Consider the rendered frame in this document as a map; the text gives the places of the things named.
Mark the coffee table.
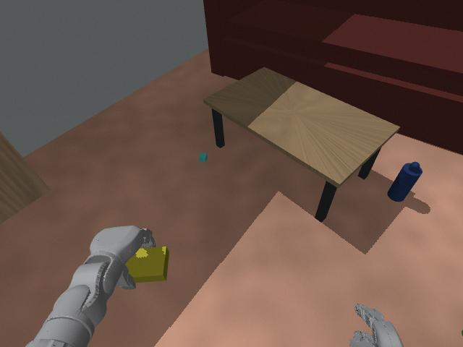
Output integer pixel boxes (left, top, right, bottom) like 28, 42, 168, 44
203, 67, 400, 223

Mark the left robot hand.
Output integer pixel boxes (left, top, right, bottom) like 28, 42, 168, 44
90, 226, 156, 290

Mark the right robot hand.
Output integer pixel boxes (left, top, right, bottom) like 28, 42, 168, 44
349, 304, 404, 347

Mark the left robot arm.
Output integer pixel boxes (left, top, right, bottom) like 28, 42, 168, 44
25, 252, 123, 347

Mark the sofa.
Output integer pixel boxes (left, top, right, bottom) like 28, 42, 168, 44
203, 0, 463, 155

